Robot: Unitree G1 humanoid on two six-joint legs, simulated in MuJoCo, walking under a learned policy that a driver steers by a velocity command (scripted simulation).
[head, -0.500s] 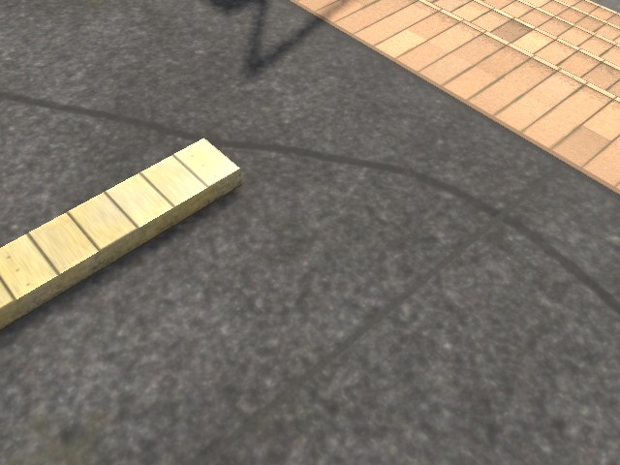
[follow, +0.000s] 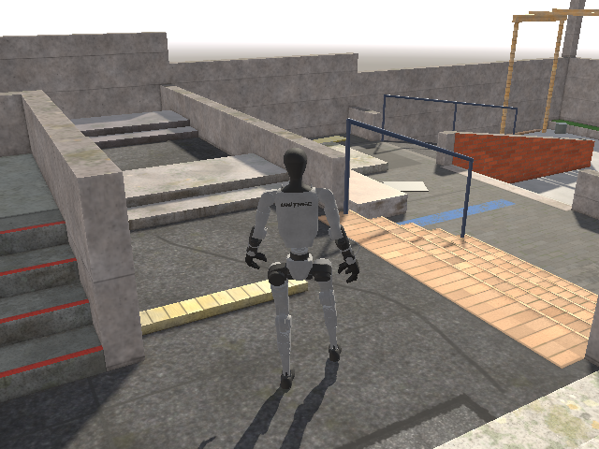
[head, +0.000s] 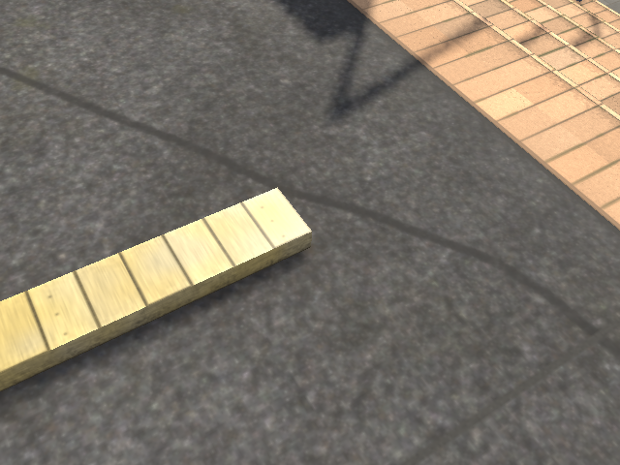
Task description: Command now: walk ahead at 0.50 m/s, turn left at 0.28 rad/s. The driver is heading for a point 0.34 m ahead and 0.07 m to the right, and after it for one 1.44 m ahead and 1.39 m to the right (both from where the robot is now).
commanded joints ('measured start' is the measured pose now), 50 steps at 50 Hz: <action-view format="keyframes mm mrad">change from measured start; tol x32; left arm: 1 -73 39 2 -62 -5 -9 -7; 50 73 80 36 -164 -28 146 16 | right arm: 1 -7 -175 -42 -44 2 -18 -14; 50 -197 -204 -48 -55 -20 54 -47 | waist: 1 -8 109 -19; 12 117 118 -172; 14 71 -274 -457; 50 21 228 -137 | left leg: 1 -51 212 -114 -128 170 130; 12 155 216 -69 344 705 12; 14 -384 -23 -30 966 -443 -119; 15 -443 30 -103 1048 -458 -120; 34 -248 55 -62 266 -94 -175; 39 89 526 -468 46 566 167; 50 57 377 -41 36 407 126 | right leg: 1 75 35 -32 -186 201 11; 10 93 89 -49 -363 51 -99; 12 433 113 -79 -377 228 -157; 14 1027 -267 548 -386 598 -418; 20 509 -86 242 -524 582 -321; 36 435 37 396 -400 100 -197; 39 84 234 86 122 -597 -36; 50 163 96 -45 46 -300 52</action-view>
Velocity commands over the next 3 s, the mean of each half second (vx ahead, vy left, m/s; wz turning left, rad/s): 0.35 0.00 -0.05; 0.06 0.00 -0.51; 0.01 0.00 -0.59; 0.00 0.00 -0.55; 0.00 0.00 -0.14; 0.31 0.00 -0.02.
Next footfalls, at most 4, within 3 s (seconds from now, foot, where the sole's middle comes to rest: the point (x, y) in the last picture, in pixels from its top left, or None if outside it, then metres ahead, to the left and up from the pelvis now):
0.24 right None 0.34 -0.15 -0.79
0.74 left None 0.42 0.06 -0.79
1.16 right None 0.30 -0.18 -0.79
1.64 left None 0.45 -0.01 -0.79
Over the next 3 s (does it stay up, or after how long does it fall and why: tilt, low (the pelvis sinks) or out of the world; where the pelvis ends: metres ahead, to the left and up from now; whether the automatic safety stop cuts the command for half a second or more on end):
stays up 0.37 -0.19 -0.01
